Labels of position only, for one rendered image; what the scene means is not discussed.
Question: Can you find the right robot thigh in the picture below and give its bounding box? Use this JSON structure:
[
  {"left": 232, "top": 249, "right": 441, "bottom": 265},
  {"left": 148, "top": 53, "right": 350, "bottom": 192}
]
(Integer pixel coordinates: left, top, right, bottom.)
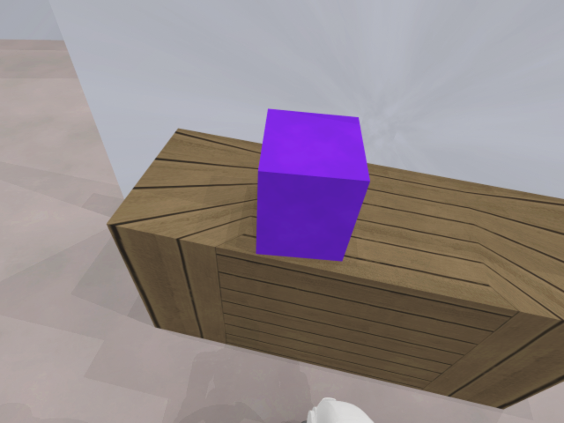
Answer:
[{"left": 307, "top": 401, "right": 374, "bottom": 423}]

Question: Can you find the right robot shin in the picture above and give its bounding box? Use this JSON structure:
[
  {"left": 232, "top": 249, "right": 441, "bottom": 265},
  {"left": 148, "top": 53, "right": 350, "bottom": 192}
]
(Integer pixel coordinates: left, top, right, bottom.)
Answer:
[{"left": 319, "top": 397, "right": 337, "bottom": 404}]

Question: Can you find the carton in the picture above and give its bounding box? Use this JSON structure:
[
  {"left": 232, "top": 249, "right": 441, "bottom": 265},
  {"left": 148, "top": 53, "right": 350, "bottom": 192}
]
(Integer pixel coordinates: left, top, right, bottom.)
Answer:
[{"left": 256, "top": 109, "right": 370, "bottom": 262}]

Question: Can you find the pedestal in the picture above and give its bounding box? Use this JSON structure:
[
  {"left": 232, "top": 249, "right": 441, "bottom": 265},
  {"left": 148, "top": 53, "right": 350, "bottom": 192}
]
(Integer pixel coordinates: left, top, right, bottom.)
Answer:
[{"left": 107, "top": 129, "right": 564, "bottom": 410}]

